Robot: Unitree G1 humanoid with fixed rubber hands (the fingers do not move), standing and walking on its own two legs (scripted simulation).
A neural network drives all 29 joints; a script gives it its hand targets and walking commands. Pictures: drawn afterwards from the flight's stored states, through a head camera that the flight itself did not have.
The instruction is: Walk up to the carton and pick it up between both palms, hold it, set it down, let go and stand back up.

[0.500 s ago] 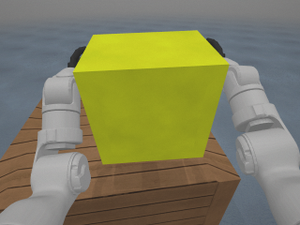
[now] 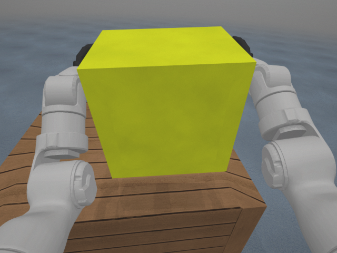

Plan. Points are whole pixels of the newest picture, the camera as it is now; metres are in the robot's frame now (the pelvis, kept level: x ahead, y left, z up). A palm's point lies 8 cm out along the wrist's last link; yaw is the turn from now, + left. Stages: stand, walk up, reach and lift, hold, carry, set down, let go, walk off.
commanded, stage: hold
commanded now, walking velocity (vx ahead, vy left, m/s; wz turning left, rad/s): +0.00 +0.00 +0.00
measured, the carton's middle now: (166, 102) +0.34 -0.01 +0.27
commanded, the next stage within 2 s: set down in 1.08 s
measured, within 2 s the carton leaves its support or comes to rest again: neither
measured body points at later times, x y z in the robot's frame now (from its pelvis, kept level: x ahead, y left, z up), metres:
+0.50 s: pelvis +0.01 +0.00 +0.00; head -0.09 +0.02 +0.44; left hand +0.39 +0.17 +0.31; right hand +0.39 -0.17 +0.33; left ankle +0.01 +0.13 -0.75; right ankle +0.01 -0.11 -0.75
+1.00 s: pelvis +0.00 +0.00 +0.00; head -0.11 +0.01 +0.44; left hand +0.38 +0.16 +0.31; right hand +0.38 -0.18 +0.31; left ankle +0.01 +0.13 -0.75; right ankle +0.01 -0.11 -0.75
